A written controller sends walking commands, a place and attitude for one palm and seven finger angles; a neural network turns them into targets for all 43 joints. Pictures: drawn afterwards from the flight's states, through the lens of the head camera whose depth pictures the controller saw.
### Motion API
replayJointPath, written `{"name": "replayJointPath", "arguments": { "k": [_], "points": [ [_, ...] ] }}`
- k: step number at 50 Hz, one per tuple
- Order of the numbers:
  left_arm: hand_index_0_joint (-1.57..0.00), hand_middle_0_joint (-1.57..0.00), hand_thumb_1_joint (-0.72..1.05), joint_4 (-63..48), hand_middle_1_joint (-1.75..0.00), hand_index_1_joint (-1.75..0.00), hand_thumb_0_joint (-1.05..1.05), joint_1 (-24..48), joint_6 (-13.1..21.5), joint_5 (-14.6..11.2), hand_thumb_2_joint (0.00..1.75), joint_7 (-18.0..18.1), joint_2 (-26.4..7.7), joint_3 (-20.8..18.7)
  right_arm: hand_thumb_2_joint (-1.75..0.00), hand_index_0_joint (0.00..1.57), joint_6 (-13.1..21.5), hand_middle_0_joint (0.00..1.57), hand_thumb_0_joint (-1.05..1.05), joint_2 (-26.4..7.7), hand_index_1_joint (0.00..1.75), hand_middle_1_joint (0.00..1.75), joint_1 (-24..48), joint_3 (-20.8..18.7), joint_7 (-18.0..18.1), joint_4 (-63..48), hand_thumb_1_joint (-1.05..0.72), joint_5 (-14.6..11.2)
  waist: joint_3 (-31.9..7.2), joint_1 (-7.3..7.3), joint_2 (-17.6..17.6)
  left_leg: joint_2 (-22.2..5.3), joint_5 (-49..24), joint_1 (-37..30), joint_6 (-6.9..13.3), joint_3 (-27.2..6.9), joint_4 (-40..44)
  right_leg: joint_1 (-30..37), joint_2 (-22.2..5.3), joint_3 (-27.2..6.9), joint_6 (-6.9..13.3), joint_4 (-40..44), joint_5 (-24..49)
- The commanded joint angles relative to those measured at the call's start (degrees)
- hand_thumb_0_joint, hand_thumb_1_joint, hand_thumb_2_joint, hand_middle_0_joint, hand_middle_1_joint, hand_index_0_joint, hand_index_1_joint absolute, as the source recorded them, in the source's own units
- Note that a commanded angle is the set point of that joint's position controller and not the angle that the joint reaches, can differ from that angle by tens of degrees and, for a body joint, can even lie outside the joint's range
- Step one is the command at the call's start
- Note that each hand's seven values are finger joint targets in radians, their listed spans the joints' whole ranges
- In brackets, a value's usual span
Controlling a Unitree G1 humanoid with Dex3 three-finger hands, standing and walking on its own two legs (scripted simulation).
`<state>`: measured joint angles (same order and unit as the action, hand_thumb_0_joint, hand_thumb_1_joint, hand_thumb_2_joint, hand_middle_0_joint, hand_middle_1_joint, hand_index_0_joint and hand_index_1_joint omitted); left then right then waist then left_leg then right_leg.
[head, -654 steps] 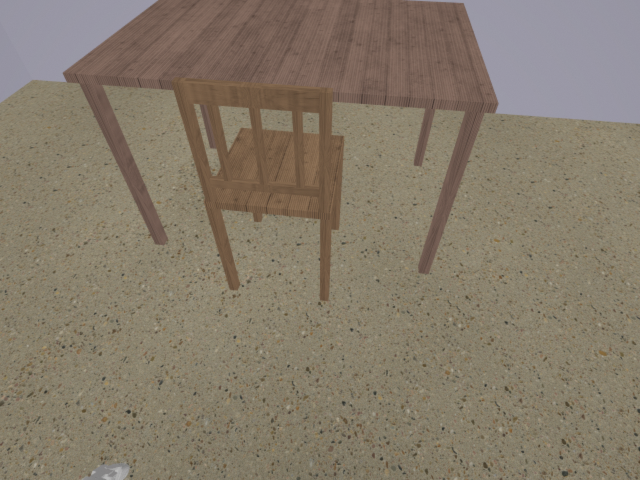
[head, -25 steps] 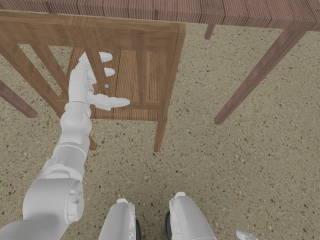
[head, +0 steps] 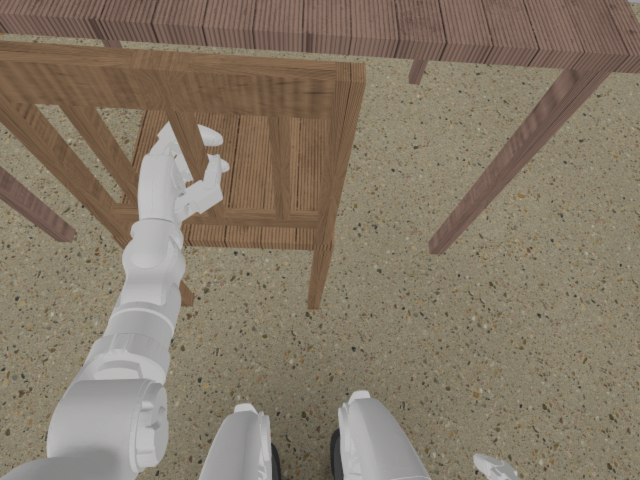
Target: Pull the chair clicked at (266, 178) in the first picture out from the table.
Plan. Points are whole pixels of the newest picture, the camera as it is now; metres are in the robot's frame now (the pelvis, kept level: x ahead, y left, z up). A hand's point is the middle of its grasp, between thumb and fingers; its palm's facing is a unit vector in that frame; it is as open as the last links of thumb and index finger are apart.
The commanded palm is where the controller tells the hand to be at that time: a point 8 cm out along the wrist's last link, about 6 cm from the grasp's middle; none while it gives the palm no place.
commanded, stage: hook a spindle and tug to test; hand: left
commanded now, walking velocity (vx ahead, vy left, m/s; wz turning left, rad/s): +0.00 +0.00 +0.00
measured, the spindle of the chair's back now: (200, 168) +0.50 +0.12 +0.01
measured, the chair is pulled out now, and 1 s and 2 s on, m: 0.00 0.05 0.19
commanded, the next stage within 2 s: step backward, pulling the chair out in 0.46 s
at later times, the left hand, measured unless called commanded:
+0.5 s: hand (213, 211) +0.43 +0.10 +0.02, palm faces -0.08 -1.00 -0.02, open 5.5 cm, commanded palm +0.40 +0.15 +0.03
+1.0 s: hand (216, 209) +0.42 +0.09 +0.04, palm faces -0.17 -0.98 -0.11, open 5.3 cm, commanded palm +0.40 +0.15 +0.04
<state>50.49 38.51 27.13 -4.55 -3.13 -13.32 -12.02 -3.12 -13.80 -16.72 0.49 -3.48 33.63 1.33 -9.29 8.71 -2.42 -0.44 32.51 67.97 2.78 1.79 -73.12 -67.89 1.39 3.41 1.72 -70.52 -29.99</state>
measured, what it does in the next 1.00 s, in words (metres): rises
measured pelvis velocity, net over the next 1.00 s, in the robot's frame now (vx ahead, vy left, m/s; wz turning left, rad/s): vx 0.05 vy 0.02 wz -0.04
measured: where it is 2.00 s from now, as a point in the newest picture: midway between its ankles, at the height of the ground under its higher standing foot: outside the picture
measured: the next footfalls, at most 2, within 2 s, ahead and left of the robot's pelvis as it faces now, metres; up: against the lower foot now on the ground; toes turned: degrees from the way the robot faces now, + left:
none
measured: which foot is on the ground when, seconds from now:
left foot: down 0.00-1.00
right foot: down 0.00-1.00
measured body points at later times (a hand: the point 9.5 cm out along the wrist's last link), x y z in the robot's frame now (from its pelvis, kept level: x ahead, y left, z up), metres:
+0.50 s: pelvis +0.03 -0.01 +0.01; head +0.17 +0.00 +0.44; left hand +0.43 +0.16 +0.03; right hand +0.12 -0.26 -0.11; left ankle +0.01 +0.09 -0.62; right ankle +0.02 -0.11 -0.62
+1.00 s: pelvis +0.05 +0.02 +0.11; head +0.16 +0.03 +0.55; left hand +0.43 +0.15 +0.05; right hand +0.10 -0.26 -0.01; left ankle +0.01 +0.09 -0.62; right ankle +0.02 -0.10 -0.61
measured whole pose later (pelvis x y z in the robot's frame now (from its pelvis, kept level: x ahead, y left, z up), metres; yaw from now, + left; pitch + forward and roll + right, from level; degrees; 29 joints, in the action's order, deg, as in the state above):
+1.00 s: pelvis +0.05 +0.02 +0.11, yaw -2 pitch +12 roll -2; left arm 55.1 28.9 11.0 -2.6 2.8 -8.9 1.3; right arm -9.3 -14.5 -15.3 -1.1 6.4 34.7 -2.1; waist 1.4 5.4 -1.1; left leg 0.0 19.5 25.4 3.7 5.3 -32.8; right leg -27.4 1.7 0.9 0.0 -32.8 -14.4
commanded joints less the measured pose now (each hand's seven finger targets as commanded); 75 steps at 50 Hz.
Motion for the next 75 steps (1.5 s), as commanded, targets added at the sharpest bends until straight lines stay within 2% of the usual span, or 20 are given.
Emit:
{"name": "replayJointPath", "arguments": {
  "k": [1, 18, 21, 28, 29, 31, 32, 35, 37, 39, 45, 49, 51, 56, 63, 66, 68, 70, 71, 75],
  "points": [
    [-0.5, -0.5, 0.9, -15.1, -1.45, -1.45, 0.0, 12.2, 4.6, 0.3, 0.9, -1.4, -5.6, 1.9, -0.9, 0.2, 1.1, 0.2, 0.0, -9.0, 0.3, 0.3, -7.2, -3.5, 0.1, -5.1, -0.9, -0.2, -31.3, -0.76, -2.7, 0.2, -29.6, -22.5, -1.7, -4.8, 8.1, 19.3, 0.3, -2.3, 0.4, 7.3, 25.6],
    [-0.5, -0.5, 0.9, -27.9, -1.45, -1.45, 0.0, -5.9, 3.3, -1.6, 0.9, -2.0, -1.8, 6.1, -0.9, 0.2, 2.5, 0.2, 0.0, -7.8, 0.3, 0.3, -5.6, -4.1, 0.0, -6.7, -0.9, -0.9, -29.2, -2.7, 0.7, 0.3, -35.7, -22.5, -1.4, -3.0, 9.0, 27.2, -0.6, -3.3, 0.0, 8.4, 37.0],
    [-0.5, -0.5, 0.9, -29.5, -1.45, -1.45, 0.0, -5.6, 3.9, -1.3, 0.9, -1.9, -4.5, 4.4, -0.9, 0.2, 3.0, 0.2, 0.0, -7.9, 0.3, 0.3, -5.2, -4.1, 0.5, -6.4, -0.9, -0.9, -29.0, -3.11, 0.3, 0.7, -33.5, -20.2, -1.4, -2.6, 8.7, 28.6, -0.9, -4.0, 0.1, 7.7, 37.8],
    [-0.5, -0.5, 0.9, -29.3, -1.45, -1.45, 0.0, -0.5, 3.8, -1.5, 0.9, -2.4, -1.5, 7.2, -0.9, 0.2, 3.8, 0.2, 0.0, -7.6, 0.3, 0.3, -4.4, -4.1, 0.9, -5.3, -0.9, -0.7, -28.6, -1.64, -1.7, 0.6, -34.4, -22.3, -1.7, -3.2, 7.5, 24.9, -1.2, -3.4, 0.0, 7.3, 35.9],
    [-0.5, -0.5, 0.9, -41.6, -1.45, -1.45, 0.0, 12.3, -2.6, 2.8, 0.9, 2.8, -14.6, 4.0, -0.9, 0.2, -0.7, 0.2, 0.0, -6.1, 0.3, 0.3, -5.3, -3.4, 3.6, -10.3, -0.9, -4.3, -42.9, -3.54, -3.2, -0.2, -31.4, -39.7, -1.2, -1.2, 19.1, 49.9, -5.3, -9.7, 0.2, 19.5, 39.5],
    [-0.5, -0.5, 0.9, -37.1, -1.45, -1.45, 0.0, 6.3, -9.8, 2.6, 0.9, 6.7, -10.3, 5.8, -0.9, 0.2, -2.7, 0.2, 0.0, -6.1, 0.3, 0.3, -4.5, -3.2, 6.9, -11.2, -0.9, -4.6, -35.9, -2.79, -4.4, -0.3, -33.6, -40.5, -1.0, -1.3, 22.8, 49.9, -5.7, -8.6, -0.4, 23.4, 48.4],
    [-0.5, -0.5, 0.9, -27.0, -1.45, -1.45, 0.0, -1.5, -13.2, 3.0, 0.9, 6.6, -5.2, 9.9, -0.9, 0.2, -3.7, 0.2, 0.0, -5.7, 0.3, 0.3, -1.7, -2.4, 7.4, -9.6, -0.9, -4.6, -25.2, -3.06, -4.9, -1.7, -25.5, -37.2, -1.9, -4.2, 28.6, 43.8, -6.4, -6.9, 0.1, 25.9, 34.2],
    [-0.5, -0.5, 0.9, -16.9, -1.45, -1.45, 0.0, 0.0, -16.6, 3.1, 0.9, 8.5, -2.6, 12.2, -0.9, 0.2, -5.8, 0.2, 0.0, -6.9, 0.3, 0.3, -3.6, -2.3, 9.0, -6.7, -0.9, -5.1, -19.2, -2.67, 7.8, -3.0, -27.6, -38.1, -0.6, -2.0, 30.1, 50.9, -7.8, -8.4, -3.7, 31.2, 47.7],
    [-0.5, -0.5, 0.9, -14.6, -1.45, -1.45, 0.0, 5.3, -16.1, 3.2, 0.9, 8.7, -4.1, 11.2, -0.9, 0.2, -6.1, 0.2, 0.0, -7.4, 0.3, 0.3, -3.2, -2.5, 9.9, -5.6, -0.9, -4.8, -19.9, -2.66, 4.6, -3.3, -34.6, -41.0, -1.3, -1.2, 33.4, 55.9, -9.2, -8.5, -3.8, 31.9, 62.1],
    [-0.5, -0.5, 0.9, -10.0, -1.45, -1.45, 0.0, 4.8, -15.5, 3.3, 0.9, 8.2, -3.4, 11.8, -0.9, 0.2, -6.2, 0.2, 0.0, -7.5, 0.3, 0.3, -3.5, -2.6, 10.4, -4.4, -0.9, -4.5, -19.2, -3.13, -0.7, -5.0, -44.7, -46.2, -1.7, -1.9, 35.9, 56.3, -9.6, -8.1, -3.3, 32.8, 65.4],
    [-0.5, -0.5, 0.9, -4.3, -1.45, -1.45, 0.0, 4.3, -13.8, 3.2, 0.9, 6.5, -0.4, 14.0, -0.9, 0.2, -5.8, 0.2, 0.0, -7.6, 0.3, 0.3, -2.3, -3.4, 10.4, -3.5, -0.9, -4.1, -14.1, -4.05, -6.0, -10.5, -55.1, -59.0, -1.3, -5.9, 40.7, 48.4, -4.7, -5.3, -1.3, 36.5, 36.3],
    [-0.5, -0.5, 0.9, -5.4, -1.45, -1.45, 0.0, 4.4, -12.7, 3.7, 0.9, 5.7, -0.4, 13.3, -0.9, 0.2, -5.0, 0.2, 0.0, -6.7, 0.3, 0.3, -4.3, -3.6, 9.4, -2.2, -0.9, -2.1, -13.9, -3.96, -9.8, -11.8, -81.4, -74.4, -2.9, -6.3, 39.3, 40.7, -2.8, -4.0, -1.0, 37.6, 30.8],
    [-0.5, -0.5, 0.9, -5.9, -1.45, -1.45, 0.0, 3.5, -12.2, 4.0, 0.9, 5.3, -1.3, 12.2, -0.9, 0.2, -4.7, 0.2, 0.0, -6.6, 0.3, 0.3, -4.2, -3.9, 8.7, -1.9, -0.9, -1.5, -15.1, -4.38, -9.7, -12.1, -85.3, -77.6, -3.8, -6.2, 38.4, 40.6, -2.1, -3.3, -0.8, 38.8, 28.3],
    [-0.5, -0.5, 0.9, -7.0, -1.45, -1.45, 0.0, 0.4, -11.5, 4.4, 0.9, 5.2, -2.7, 10.8, -0.9, 0.2, -4.4, 0.2, 0.0, -7.4, 0.3, 0.3, -3.6, -4.0, 8.8, -1.9, -0.9, -1.7, -14.4, -4.24, -3.7, -12.0, -74.6, -69.8, -3.7, -3.8, 39.0, 49.6, -3.7, -4.9, -0.1, 41.5, 43.4],
    [-0.5, -0.5, 0.9, -6.8, -1.45, -1.45, 0.0, -0.7, -10.8, 4.4, 0.9, 6.3, -4.8, 9.3, -0.9, 0.2, -2.9, 0.2, 0.0, -7.1, 0.3, 0.3, -3.5, -4.0, 9.2, -0.1, -0.9, -2.0, -15.6, -4.22, -6.0, -12.4, -68.7, -68.9, -2.5, -3.1, 40.7, 50.8, -5.4, -7.1, 0.1, 41.0, 45.1],
    [-0.5, -0.5, 0.9, -7.3, -1.45, -1.45, 0.0, -1.4, -10.9, 4.1, 0.9, 6.9, -5.7, 9.0, -0.9, 0.2, -2.3, 0.2, 0.0, -7.3, 0.3, 0.3, -3.4, -3.9, 9.6, -0.2, -0.9, -2.4, -16.9, -4.18, -5.5, -11.4, -65.5, -66.3, -3.1, -2.3, 39.4, 54.3, -7.4, -8.4, 0.8, 41.0, 55.9],
    [-0.5, -0.5, 0.9, -7.7, -1.45, -1.45, 0.0, -1.6, -10.8, 3.6, 0.9, 7.3, -6.0, 8.8, -0.9, 0.2, -2.1, 0.2, 0.0, -7.3, 0.3, 0.3, -2.6, -3.9, 9.9, -0.6, -0.9, -2.9, -17.9, -4.37, -2.9, -9.2, -50.3, -59.6, -4.2, -1.0, 37.1, 60.6, -10.3, -10.8, 2.0, 41.1, 68.2],
    [-0.5, -0.5, 0.9, -7.0, -1.45, -1.45, 0.0, -2.3, -11.3, 3.2, 0.9, 7.6, -6.0, 9.5, -0.9, 0.2, -2.0, 0.2, 0.0, -7.5, 0.3, 0.3, -0.7, -3.7, 10.6, -1.8, -0.9, -3.7, -16.7, -4.88, 2.0, -4.9, -19.2, -48.4, -4.8, -0.9, 34.8, 67.3, -15.7, -15.6, 3.5, 42.8, 76.4],
    [-0.5, -0.5, 0.9, -5.7, -1.45, -1.45, 0.0, -3.6, -12.2, 3.3, 0.9, 7.9, -6.6, 9.0, -0.9, 0.2, -1.9, 0.2, 0.0, -7.8, 0.3, 0.3, -0.1, -3.7, 10.8, -2.0, -0.9, -4.0, -16.2, -5.56, 4.1, -3.5, -10.9, -45.0, -4.6, -2.0, 33.7, 68.8, -17.3, -16.7, 3.8, 43.4, 76.7],
    [-0.5, -0.5, 0.9, -6.7, -1.45, -1.45, 0.0, -3.4, -14.5, 3.7, 0.9, 8.4, -5.5, 10.3, -0.9, 0.2, -2.1, 0.2, 0.0, -8.4, 0.3, 0.3, 2.1, -3.6, 11.2, -1.3, -0.9, -4.3, -14.7, -5.06, 3.0, -3.0, -12.9, -44.9, -4.3, -5.1, 36.7, 67.5, -17.7, -14.2, 3.0, 44.7, 68.1]
  ]
}}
